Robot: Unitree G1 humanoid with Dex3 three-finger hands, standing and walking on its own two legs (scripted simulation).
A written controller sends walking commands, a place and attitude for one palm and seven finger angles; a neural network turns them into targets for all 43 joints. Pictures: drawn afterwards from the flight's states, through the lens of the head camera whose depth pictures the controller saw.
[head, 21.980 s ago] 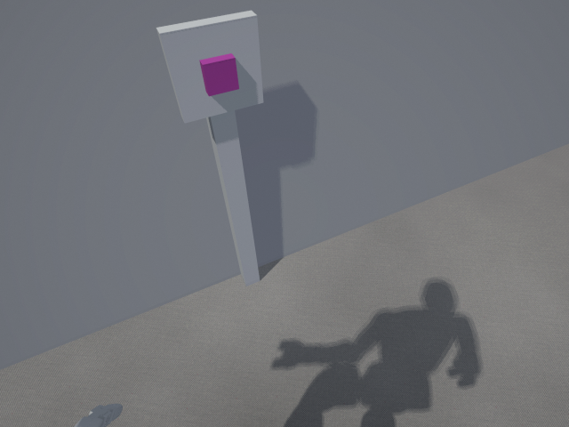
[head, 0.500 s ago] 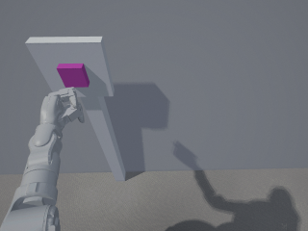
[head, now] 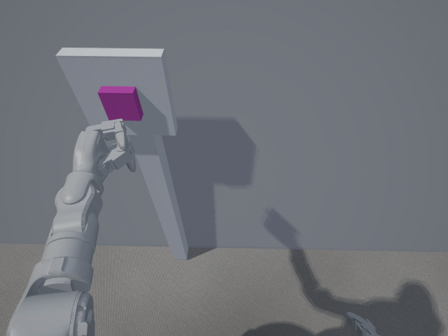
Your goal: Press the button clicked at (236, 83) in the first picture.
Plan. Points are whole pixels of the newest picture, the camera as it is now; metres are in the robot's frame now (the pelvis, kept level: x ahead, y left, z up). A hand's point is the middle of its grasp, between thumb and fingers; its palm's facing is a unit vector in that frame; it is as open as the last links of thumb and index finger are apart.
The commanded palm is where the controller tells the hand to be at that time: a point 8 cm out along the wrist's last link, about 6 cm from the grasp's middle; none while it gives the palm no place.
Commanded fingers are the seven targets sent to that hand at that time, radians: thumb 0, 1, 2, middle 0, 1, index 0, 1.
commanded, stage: press the button with the knuckle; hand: left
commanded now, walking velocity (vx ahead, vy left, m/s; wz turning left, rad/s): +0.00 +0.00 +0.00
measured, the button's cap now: (122, 102) +0.51 +0.22 +0.15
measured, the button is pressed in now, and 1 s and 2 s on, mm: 0 11 0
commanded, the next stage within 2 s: hold the button down briefly in 1.06 s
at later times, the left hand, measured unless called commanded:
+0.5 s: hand (136, 136) +0.45 +0.18 +0.12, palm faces +0.04 -1.00 +0.00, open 3.1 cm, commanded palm +0.43 +0.24 +0.12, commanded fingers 0.00 0.90 0.90 -1.30 -1.50 -1.30 -1.50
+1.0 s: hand (136, 130) +0.47 +0.19 +0.12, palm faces +0.04 -1.00 -0.02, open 3.0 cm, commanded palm +0.47 +0.23 +0.12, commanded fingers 0.00 0.90 0.90 -1.30 -1.50 -1.30 -1.50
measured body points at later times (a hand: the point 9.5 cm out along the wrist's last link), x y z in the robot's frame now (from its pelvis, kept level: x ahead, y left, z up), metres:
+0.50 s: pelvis +0.00 +0.01 +0.00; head +0.04 +0.00 +0.45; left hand +0.44 +0.24 +0.12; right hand +0.05 -0.26 -0.12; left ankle +0.02 +0.11 -0.72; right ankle -0.02 -0.10 -0.72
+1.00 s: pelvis -0.01 +0.00 -0.01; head +0.05 +0.01 +0.43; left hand +0.46 +0.24 +0.12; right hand +0.02 -0.27 -0.13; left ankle +0.02 +0.11 -0.72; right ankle -0.02 -0.10 -0.72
